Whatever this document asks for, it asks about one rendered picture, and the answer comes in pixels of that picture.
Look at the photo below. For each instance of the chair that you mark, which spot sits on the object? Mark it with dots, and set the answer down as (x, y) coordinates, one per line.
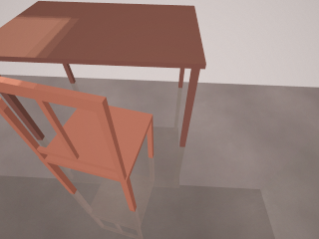
(97, 138)

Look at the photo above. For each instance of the table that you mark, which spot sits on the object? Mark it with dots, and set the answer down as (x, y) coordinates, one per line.
(105, 34)

